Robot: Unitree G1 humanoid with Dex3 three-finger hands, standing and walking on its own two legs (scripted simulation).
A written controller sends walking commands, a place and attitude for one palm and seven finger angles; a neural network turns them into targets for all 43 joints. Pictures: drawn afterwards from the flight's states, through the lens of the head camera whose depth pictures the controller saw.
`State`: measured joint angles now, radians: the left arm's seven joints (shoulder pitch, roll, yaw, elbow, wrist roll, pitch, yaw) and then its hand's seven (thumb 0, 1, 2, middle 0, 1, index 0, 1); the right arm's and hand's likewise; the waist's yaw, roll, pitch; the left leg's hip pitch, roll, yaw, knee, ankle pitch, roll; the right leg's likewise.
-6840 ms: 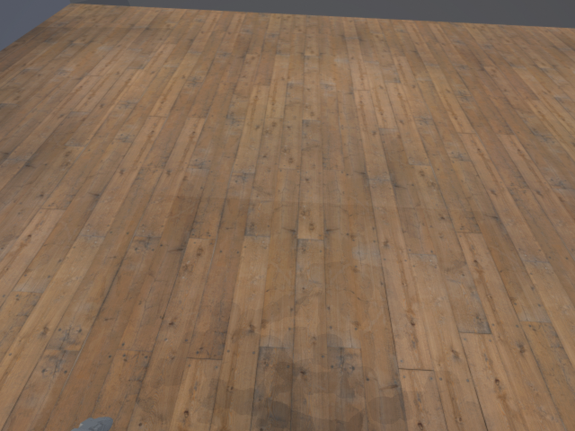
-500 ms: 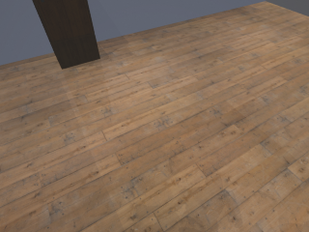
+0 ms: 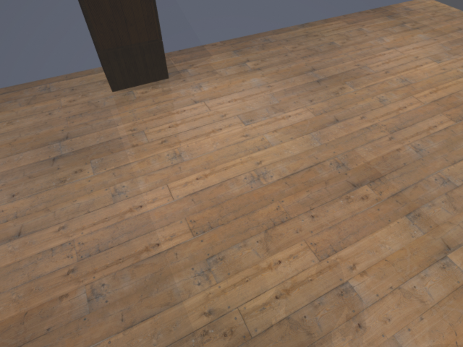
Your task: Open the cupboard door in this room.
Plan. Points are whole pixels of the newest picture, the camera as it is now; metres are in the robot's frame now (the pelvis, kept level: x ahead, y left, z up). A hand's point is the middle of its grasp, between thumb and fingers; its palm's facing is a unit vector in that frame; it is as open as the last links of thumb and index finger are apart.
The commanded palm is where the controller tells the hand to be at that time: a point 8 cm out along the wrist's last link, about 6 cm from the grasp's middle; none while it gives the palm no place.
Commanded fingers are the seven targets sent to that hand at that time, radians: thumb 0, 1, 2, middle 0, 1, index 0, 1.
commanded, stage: turn or walk to find it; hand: left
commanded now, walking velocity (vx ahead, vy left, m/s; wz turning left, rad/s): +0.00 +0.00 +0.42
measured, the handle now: out of the picture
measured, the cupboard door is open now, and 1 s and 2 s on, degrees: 0 0 0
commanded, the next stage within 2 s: stand and wait in 1.58 s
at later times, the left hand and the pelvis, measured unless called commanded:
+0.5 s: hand out of the picture +0.02 +0.18 -0.16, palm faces +0.24 -0.92 -0.30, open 7.4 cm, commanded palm none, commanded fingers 0.00 0.90 0.90 -0.20 -0.30 -0.20 -0.30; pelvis -0.04 -0.05 -0.01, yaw +14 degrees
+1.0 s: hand out of the picture -0.18 +0.16 -0.19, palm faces +0.51 -0.82 -0.26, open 7.4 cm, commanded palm none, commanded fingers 0.00 0.90 0.90 -0.20 -0.30 -0.20 -0.30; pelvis -0.07 -0.03 -0.01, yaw +29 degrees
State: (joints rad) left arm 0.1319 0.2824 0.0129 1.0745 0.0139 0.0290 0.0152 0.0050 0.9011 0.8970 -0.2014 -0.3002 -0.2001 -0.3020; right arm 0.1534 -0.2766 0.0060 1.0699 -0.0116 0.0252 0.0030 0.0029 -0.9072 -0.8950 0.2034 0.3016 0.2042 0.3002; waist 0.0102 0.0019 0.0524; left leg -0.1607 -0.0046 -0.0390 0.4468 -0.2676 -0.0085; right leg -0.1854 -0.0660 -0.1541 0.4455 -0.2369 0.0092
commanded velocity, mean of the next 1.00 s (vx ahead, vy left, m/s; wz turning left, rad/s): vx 0.00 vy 0.00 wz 0.42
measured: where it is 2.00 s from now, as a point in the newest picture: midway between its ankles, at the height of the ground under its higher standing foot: outside the picture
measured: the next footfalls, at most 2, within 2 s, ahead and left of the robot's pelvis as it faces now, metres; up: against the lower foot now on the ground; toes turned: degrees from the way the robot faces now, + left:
right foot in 0.46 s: +0.02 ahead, -0.14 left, +0.00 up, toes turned +13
left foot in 0.94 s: -0.12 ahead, +0.08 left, +0.00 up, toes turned +31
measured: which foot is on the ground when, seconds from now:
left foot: down 0.00-0.46, up 0.48-0.92, down 0.94-1.00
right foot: down 0.00-0.18, up 0.20-0.44, down 0.46-0.94, up 0.96-1.00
